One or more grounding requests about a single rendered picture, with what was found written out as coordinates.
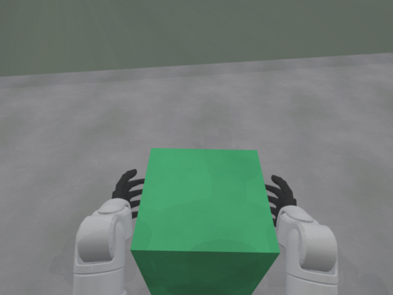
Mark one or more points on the right robot forearm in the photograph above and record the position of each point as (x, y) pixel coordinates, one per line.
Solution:
(311, 253)

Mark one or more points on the robot right hand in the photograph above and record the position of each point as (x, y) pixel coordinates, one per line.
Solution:
(285, 196)

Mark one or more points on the carton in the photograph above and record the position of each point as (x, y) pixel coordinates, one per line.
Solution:
(204, 224)

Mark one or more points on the robot left hand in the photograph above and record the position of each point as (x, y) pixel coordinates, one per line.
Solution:
(123, 187)

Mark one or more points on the left robot forearm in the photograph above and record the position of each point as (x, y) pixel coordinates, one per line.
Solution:
(99, 258)

